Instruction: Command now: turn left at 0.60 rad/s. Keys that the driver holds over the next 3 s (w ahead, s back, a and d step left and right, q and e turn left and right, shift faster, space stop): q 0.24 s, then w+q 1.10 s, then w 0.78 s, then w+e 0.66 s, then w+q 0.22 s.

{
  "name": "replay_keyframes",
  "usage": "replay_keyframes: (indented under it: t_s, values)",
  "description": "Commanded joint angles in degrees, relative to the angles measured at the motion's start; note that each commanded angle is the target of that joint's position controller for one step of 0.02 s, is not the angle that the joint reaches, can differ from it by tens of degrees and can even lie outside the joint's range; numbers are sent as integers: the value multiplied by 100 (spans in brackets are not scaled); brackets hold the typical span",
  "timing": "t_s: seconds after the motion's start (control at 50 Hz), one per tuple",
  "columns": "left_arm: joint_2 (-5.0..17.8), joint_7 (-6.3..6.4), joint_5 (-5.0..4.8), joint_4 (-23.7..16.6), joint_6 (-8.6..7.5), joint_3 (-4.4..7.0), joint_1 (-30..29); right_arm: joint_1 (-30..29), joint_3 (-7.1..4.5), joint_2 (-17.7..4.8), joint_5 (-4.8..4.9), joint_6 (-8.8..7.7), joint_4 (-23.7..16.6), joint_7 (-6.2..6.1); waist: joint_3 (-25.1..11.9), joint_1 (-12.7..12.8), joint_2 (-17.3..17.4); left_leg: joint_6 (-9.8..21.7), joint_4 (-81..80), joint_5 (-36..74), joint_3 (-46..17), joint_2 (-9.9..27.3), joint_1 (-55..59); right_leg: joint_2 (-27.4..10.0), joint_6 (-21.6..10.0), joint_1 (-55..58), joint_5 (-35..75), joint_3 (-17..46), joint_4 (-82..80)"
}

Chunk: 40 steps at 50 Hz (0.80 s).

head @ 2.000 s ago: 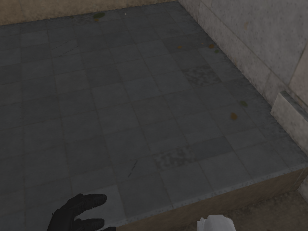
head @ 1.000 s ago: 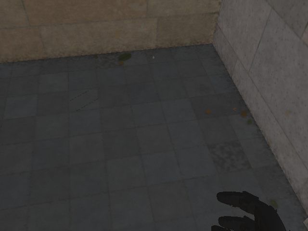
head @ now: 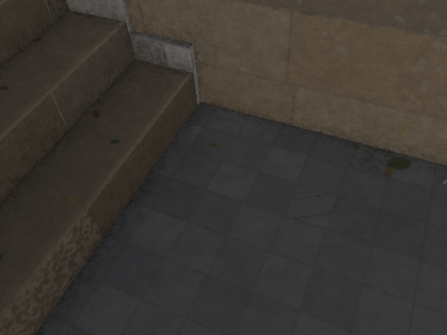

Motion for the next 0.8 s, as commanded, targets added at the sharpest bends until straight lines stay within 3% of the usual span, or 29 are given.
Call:
replay_keyframes:
  t_s: [0.02,0.1,0.16,0.18,0.2,0.22,0.24,0.26,0.28,0.3,0.34,0.38,0.4,0.42,0.44,0.48,0.56,0.64,0.68,0.7,0.72,0.74,0.76,0.78,0.8]
  values:
    - [1041,-3,1,-419,-112,331,-219,-647,-19,-210,-29,-95,-571,50,-388,175,-1076,43,-469,-61,48,241,-312,-1567,-1278,857,812,1326,-1201]
    - [1294,-107,-102,-260,-96,411,-192,-761,-49,-250,2,-154,-598,134,-199,185,-1018,283,-1562,-164,449,158,427,-1555,-1198,689,847,985,-1183]
    - [1368,-164,-207,-36,-58,441,-128,-350,-136,-337,24,-211,-461,240,-242,-115,-930,634,-3105,858,655,-81,1452,-1444,-791,613,1549,518,-600]
    - [1249,-195,-176,145,-63,416,170,-42,-240,-579,10,-226,-391,220,-356,-206,-584,822,-3558,1477,382,-113,2213,-1204,-471,290,1469,156,-84]
    - [1026,-192,-70,52,-65,342,67,444,-417,-1161,8,-267,-480,165,-599,-339,641,1245,-3897,3030,-1115,849,3349,-660,9,-828,132,-374,1536]
    - [812,-118,101,-389,-110,200,-387,464,-432,-1430,-67,-338,-611,120,-967,-447,1889,2495,-4085,3468,-3231,2102,3806,243,403,-2375,-2168,95,2853]
    - [992,-141,-31,-353,-98,255,-595,387,-286,-911,-114,-444,-694,115,-1246,-592,864,2684,-4161,3573,-3166,2129,3655,132,447,-2332,-2218,972,3895]
    - [1006,-216,-111,-348,-100,237,-602,315,-246,-819,-117,-502,-632,68,-1160,-492,557,2475,-4182,2640,-2704,1908,3575,20,358,-2586,-1777,1080,4228]
    - [943,-260,-127,-271,-124,243,-512,286,-257,-790,-11,-538,-596,41,-1078,-399,133,2160,-4260,1117,-2543,1573,3584,-115,265,-2798,-1277,1191,4115]
    - [994,-268,-81,-279,-138,242,-590,230,-218,-736,63,-562,-637,32,-866,-414,-5,2000,-4477,56,-2496,1407,3468,-190,261,-3018,-679,1266,3944]
    - [1046,-272,-85,-194,-195,266,-443,210,-172,-696,-41,-643,-604,25,-612,-294,286,1940,-4938,-634,-2440,1151,3098,-133,259,-2920,172,1175,3808]
    - [1066,-246,-129,-141,-304,273,-430,362,-153,-665,-157,-735,-489,14,-421,-283,338,1969,-5103,-405,-2352,1062,3036,-114,273,-2953,575,1139,3467]
    - [1050,-242,-109,-125,-355,282,-507,414,-159,-713,-159,-767,-426,26,-312,-272,341,1943,-5147,-167,-2253,995,2938,-91,277,-2931,769,1119,3188]
    - [1021,-241,-92,-109,-396,276,-569,514,-170,-739,-149,-792,-361,30,-273,-309,372,1931,-5164,-4,-2171,946,2922,-67,289,-2884,882,1096,2892]
    - [1044,-216,-143,-113,-420,301,-641,593,-190,-825,-156,-827,-322,57,-188,-333,481,1932,-5165,73,-2106,903,2820,-62,307,-2758,912,1110,2487]
    - [982,-250,-134,-135,-468,287,-910,606,-244,-920,-91,-829,-256,71,-39,-396,694,1876,-5205,14,-1937,796,2573,17,383,-2448,963,1019,1592]
    - [913,-366,-224,-134,-509,266,-1309,882,-346,-1152,6,-791,-112,81,73,-579,667,1875,-5149,-369,-2119,856,2230,135,397,-1722,850,896,607]
    - [1105,-443,-322,38,-609,344,-998,790,-380,-1150,56,-755,-143,87,-9,-331,763,1639,-4818,-611,-2533,903,1973,142,202,-649,779,1092,42]
    - [1198,-450,-316,244,-669,434,-429,686,-333,-992,17,-680,-204,79,-62,88,681,1410,-4341,-404,-2510,649,1692,199,25,322,758,952,-464]
    - [1282,-445,-298,450,-692,469,213,706,-241,-675,-27,-673,-248,94,-356,358,489,1227,-3484,-73,-2202,313,1296,46,-84,1306,563,1020,-530]
    - [1679,-407,-207,625,-693,570,1090,897,-80,-136,-109,-662,-326,116,-1072,576,-683,895,-1376,-627,-1381,-301,611,-1008,-339,2597,-342,2123,-807]
    - [2082,-378,-33,600,-645,601,1115,1180,-56,-132,8,-709,-678,96,-1115,226,-2384,622,125,-1254,-864,-803,-970,-2152,-1153,3087,-1274,4462,-1602]
    - [1787,-339,-85,602,-608,559,832,1118,-170,-679,122,-719,-661,18,-686,203,-2057,528,998,-723,-887,-274,-1541,-2299,-1384,2554,-2470,4812,-1987]
    - [1364,-264,-126,539,-601,439,647,760,-221,-917,119,-703,-614,-8,-190,297,-1579,514,1226,-104,-830,-89,-1688,-1967,-1164,2192,-2108,3996,-1981]
    - [1156,-220,-67,543,-600,360,500,693,-220,-848,58,-684,-550,-5,-14,229,-1266,489,1172,376,-772,36,-1557,-1634,-974,1876,-1197,3151,-1991]
Next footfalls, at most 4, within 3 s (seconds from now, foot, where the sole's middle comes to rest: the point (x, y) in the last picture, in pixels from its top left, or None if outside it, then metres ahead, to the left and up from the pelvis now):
0.18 left None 0.09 0.13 -0.77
0.72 right None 0.33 -0.07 -0.77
1.20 left None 0.47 0.31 -0.77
1.64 right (145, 250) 0.77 0.36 -0.77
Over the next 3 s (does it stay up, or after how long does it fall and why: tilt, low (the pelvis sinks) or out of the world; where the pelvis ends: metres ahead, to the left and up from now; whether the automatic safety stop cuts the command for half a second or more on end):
stays up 1.08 0.81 0.35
